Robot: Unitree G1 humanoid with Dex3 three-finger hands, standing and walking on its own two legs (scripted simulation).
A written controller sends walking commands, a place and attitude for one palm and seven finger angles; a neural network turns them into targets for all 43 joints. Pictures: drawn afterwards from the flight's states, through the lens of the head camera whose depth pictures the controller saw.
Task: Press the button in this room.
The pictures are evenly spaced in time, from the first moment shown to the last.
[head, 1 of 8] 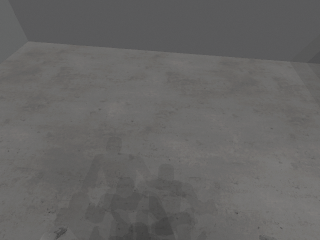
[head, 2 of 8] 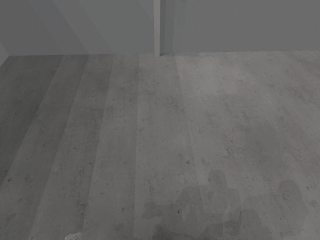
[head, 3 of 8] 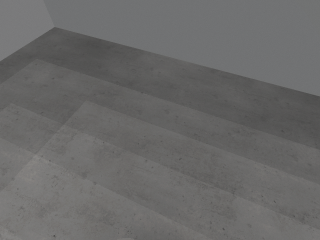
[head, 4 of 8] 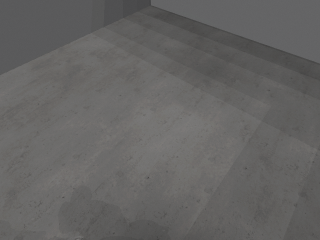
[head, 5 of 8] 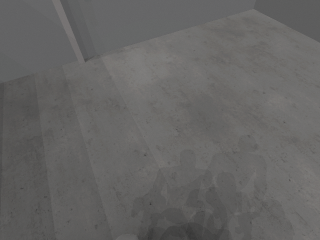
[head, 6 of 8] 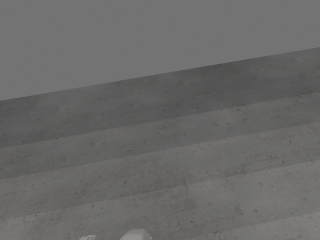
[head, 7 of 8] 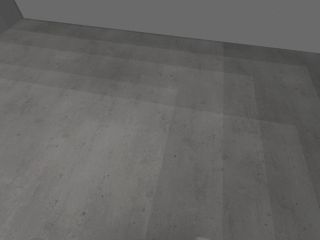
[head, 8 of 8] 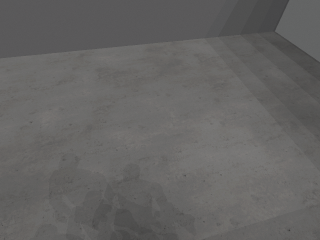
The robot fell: no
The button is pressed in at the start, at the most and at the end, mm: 0 0 0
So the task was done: no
